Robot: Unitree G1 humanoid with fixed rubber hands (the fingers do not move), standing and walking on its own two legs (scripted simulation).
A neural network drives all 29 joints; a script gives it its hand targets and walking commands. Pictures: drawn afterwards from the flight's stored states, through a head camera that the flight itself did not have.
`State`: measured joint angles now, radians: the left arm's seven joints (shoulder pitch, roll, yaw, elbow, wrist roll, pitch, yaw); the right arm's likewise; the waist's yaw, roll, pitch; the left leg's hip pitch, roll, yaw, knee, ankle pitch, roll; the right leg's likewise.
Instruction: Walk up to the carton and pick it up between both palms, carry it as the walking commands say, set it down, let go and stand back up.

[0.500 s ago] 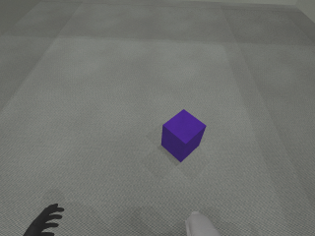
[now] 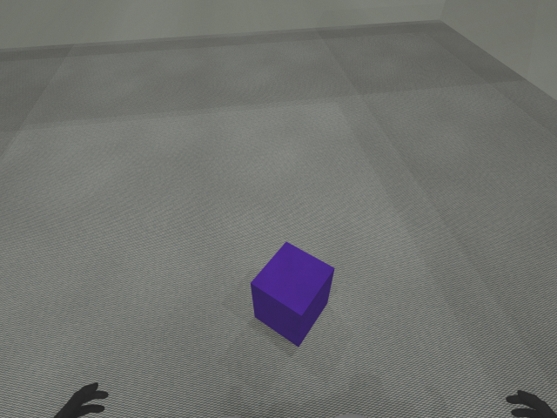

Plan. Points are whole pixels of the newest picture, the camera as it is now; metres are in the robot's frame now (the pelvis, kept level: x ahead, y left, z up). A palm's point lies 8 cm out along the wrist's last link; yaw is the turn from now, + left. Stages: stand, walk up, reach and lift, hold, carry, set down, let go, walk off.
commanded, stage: walk up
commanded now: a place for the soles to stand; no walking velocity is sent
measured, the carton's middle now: (292, 294) +0.65 +0.01 -0.62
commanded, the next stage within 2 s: none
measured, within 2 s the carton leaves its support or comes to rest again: neither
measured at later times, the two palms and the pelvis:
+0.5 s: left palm (152, 302) +0.30 +0.26 -0.05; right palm out of the picture +0.19 -0.38 -0.05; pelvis +0.11 -0.05 +0.01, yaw -4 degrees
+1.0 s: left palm (119, 378) +0.19 +0.28 -0.07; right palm out of the picture +0.16 -0.37 -0.06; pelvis +0.07 -0.04 +0.03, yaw -3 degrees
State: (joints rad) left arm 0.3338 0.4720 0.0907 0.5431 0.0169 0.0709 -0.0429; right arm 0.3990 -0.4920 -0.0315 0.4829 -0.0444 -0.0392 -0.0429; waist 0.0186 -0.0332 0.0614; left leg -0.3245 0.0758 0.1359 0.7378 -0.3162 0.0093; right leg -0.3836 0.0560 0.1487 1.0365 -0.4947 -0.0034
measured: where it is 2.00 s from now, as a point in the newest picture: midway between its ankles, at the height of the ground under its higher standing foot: outside the picture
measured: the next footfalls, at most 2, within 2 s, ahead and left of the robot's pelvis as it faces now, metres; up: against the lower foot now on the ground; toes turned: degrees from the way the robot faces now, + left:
right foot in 0.22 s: +0.15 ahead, -0.20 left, +0.00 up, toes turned -2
left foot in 1.90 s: +0.19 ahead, +0.18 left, +0.00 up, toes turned -7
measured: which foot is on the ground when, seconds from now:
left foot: down 0.00-1.00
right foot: up 0.00-0.20, down 0.22-1.00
